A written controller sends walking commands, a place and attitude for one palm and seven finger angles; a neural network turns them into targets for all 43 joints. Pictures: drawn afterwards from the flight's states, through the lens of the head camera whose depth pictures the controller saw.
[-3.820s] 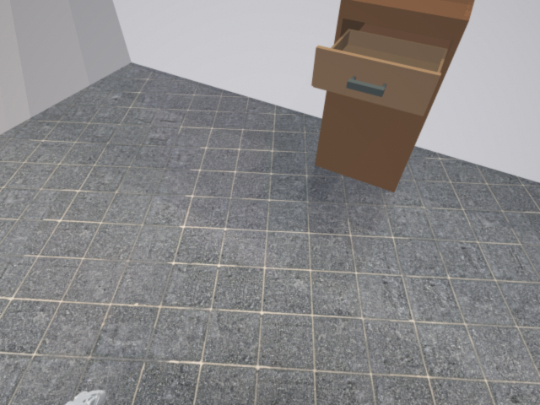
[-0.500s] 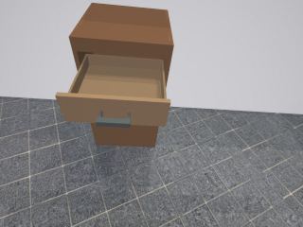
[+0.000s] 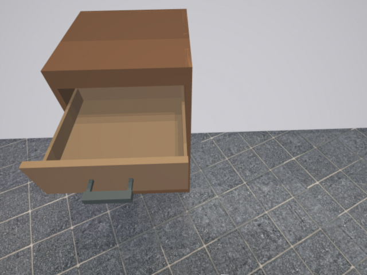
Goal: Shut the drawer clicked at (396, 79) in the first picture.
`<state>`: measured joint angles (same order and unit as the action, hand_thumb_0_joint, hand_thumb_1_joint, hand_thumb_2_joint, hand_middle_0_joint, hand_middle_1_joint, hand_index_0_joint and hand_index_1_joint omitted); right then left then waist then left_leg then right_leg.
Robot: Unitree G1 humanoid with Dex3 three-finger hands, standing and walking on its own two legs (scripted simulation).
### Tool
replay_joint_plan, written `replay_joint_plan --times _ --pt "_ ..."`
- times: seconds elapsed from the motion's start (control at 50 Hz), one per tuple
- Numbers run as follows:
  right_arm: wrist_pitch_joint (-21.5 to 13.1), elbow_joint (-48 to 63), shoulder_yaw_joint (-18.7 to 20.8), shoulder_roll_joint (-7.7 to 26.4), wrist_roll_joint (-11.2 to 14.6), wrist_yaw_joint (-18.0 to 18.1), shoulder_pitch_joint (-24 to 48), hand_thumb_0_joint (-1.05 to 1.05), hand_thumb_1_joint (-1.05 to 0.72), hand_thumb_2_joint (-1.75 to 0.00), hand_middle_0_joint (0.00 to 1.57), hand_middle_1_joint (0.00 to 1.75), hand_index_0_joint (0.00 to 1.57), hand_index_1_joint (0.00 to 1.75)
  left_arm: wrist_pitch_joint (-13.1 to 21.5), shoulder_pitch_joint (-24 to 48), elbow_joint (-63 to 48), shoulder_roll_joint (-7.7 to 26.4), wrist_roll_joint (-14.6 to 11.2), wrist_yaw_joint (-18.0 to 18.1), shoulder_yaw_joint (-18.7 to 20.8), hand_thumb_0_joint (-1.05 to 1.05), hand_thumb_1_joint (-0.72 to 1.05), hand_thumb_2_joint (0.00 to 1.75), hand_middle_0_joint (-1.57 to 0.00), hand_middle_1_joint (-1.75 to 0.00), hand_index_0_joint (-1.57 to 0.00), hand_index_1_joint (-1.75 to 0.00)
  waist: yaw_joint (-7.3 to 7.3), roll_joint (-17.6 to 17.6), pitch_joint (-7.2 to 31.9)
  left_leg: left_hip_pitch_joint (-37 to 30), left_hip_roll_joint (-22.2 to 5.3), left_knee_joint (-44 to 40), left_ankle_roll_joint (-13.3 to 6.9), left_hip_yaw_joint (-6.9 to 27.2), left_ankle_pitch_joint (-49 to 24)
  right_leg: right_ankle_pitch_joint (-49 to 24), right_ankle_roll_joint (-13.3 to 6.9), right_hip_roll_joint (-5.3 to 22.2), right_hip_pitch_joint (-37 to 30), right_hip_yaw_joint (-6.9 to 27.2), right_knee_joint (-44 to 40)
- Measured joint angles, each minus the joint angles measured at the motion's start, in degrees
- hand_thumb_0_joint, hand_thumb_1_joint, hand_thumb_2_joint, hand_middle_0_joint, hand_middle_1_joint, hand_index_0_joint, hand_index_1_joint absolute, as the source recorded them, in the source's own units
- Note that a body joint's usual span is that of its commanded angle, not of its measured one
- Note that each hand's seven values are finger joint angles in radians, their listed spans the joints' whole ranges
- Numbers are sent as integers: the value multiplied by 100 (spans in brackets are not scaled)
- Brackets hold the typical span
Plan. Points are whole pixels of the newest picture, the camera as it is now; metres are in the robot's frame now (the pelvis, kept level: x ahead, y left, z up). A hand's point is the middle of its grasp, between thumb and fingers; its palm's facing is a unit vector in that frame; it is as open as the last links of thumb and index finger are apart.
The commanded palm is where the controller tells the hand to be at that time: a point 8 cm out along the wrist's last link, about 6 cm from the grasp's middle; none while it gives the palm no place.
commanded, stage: come to a stop and stand still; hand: left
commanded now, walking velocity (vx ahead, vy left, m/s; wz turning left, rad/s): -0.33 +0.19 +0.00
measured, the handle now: (109, 189) +0.33 +0.20 -0.05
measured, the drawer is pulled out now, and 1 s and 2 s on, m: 0.30 0.30 0.30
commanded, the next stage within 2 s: look again from close up in 1.42 s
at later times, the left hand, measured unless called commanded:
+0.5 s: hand out of the picture +0.04 +0.21 -0.17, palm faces +0.10 -0.97 -0.21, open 7.4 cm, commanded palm none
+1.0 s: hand out of the picture +0.05 +0.16 -0.16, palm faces +0.00 -0.97 -0.23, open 7.3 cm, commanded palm none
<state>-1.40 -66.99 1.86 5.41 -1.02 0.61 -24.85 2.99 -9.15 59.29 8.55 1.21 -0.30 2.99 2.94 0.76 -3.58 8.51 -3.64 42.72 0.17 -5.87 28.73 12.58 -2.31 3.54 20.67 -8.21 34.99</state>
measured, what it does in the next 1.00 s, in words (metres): steps on the spot: left foot, then right foot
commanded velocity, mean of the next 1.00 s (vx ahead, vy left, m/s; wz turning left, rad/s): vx -0.06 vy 0.00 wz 0.00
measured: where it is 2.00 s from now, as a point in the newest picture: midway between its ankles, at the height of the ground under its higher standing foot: outside the picture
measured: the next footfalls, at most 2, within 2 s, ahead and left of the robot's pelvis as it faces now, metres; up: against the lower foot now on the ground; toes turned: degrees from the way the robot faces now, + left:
left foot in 0.34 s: +0.11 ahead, +0.13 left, +0.00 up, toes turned +5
right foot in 0.64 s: +0.01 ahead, -0.12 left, +0.00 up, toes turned -2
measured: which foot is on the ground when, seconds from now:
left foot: up 0.00-0.32, down 0.34-1.00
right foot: down 0.00-0.34, up 0.36-0.62, down 0.64-1.00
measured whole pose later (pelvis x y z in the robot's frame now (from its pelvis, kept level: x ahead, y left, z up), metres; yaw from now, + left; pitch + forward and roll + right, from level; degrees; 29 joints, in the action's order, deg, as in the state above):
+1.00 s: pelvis +0.03 -0.02 +0.01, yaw +0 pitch -2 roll +1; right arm 0.5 -61.6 -0.3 10.0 -1.0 0.2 -19.5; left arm 0.6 -17.7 58.3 9.5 0.5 2.1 -0.8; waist 1.6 0.4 -1.2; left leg 16.4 -3.4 30.1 1.8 -3.7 12.0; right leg 22.3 -1.6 0.0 8.0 -2.1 31.7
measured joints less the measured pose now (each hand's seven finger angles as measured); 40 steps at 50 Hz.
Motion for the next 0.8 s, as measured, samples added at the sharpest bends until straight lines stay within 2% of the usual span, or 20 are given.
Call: replay_joint_plan --times 0.04,0.08,0.18,0.28,0.32,0.34,0.38,0.42,0.46,0.5,0.58,0.64,0.7,0.74,0.8 --pt "81 10 21 80 13 23 162 0 -91 -89 20 30 21 30 57 -15 -45 -84 -51 82 6 0 92 90 -19 -30 -20 -30 -59 55 3 582 32 1244 -27 163 110 166 -53 -39 -183 -94 -58" --pt "133 95 39 168 15 66 366 0 -91 -89 20 30 20 30 41 -29 -77 -91 -57 190 22 -1 94 90 -20 -30 -20 -30 -119 86 53 996 25 1588 35 190 -57 108 -21 -71 -385 -155 -319" --pt "278 511 94 348 36 86 996 0 -91 -89 19 30 20 30 -206 -52 -83 -19 -1 266 -22 -2 94 90 -20 -30 -20 -30 -211 60 105 1398 30 684 178 159 -427 48 -42 -64 -558 -176 -588" --pt "333 847 152 508 16 55 1519 0 -93 -89 19 30 20 30 -374 -127 -92 50 18 240 1 -1 93 90 -20 -30 -20 -30 -337 -31 -20 1255 102 -151 222 179 -774 148 39 -19 -548 -126 -416" --pt "295 947 146 542 10 36 1611 0 -92 -89 19 30 20 30 -425 -205 -83 99 2 230 16 -1 92 90 -20 -30 -20 -30 -366 -79 -38 951 97 -835 195 141 -1380 254 105 -5 -493 -112 -214" --pt "262 982 142 545 -4 34 1634 0 -92 -89 19 30 20 30 -460 -236 -76 129 -13 224 21 0 92 90 -20 -30 -20 -30 -370 -107 -39 887 95 -1003 100 143 -1715 329 145 11 -442 -113 -75" --pt "245 1017 91 474 -40 37 1681 0 -92 -89 19 30 20 30 -538 -261 -42 225 -42 234 31 0 91 90 -20 -30 -20 -30 -427 -287 -76 881 181 -959 -82 68 -1629 903 218 21 -304 119 343" --pt "239 1027 23 403 -60 66 1701 0 -92 -89 19 30 20 30 -593 -303 -2 285 -38 236 35 0 91 90 -20 -30 -20 -30 -447 -355 -54 845 216 -1120 -160 53 -1592 1390 240 -110 -99 446 1064" --pt "254 993 -30 346 -61 87 1735 0 -92 -89 19 30 20 30 -592 -371 38 310 -28 221 35 0 91 90 -20 -30 -20 -30 -468 -361 -17 812 232 -1350 -170 54 -1714 1410 271 -203 10 655 1600" --pt "260 945 -62 293 -45 89 1772 0 -91 -89 20 30 20 30 -572 -474 89 315 -21 205 14 0 91 90 -19 -30 -19 -30 -484 -355 26 778 250 -1573 -161 33 -1864 1359 317 -206 -49 741 1687" --pt "245 849 -73 216 -25 55 1803 0 -91 -89 20 30 21 30 -564 -697 234 255 -27 194 -75 0 91 90 -19 -30 -19 -30 -448 -268 114 773 250 -1818 -118 -17 -2041 1344 359 -115 -540 712 749" --pt "258 902 -65 232 30 -9 1726 0 -91 -89 20 30 21 30 -448 -897 233 183 17 263 -189 0 91 90 -19 -30 -19 -30 -456 -174 161 1053 176 -1459 -25 -73 -1933 715 273 -127 -904 781 -407" --pt "230 1076 35 429 36 -63 1534 -1 -92 -89 20 30 21 30 -344 -1081 167 -14 17 263 -321 0 91 90 -19 -30 -19 -30 -300 195 127 1238 31 -1033 3 161 -1712 813 187 -325 -866 658 -228" --pt "218 1099 28 528 17 -78 1332 -1 -93 -89 20 30 21 30 -291 -1178 111 -71 3 259 -352 0 91 90 -20 -30 -20 -30 -227 225 163 1183 45 -975 27 212 -1681 908 168 -320 -928 619 -139" --pt "235 1014 -3 602 5 -78 1037 -1 -93 -89 20 30 20 30 -299 -1195 25 -98 -12 245 -377 0 90 90 -20 -30 -20 -30 -192 157 236 1056 87 -963 64 216 -1621 1030 155 -276 -1022 610 -35"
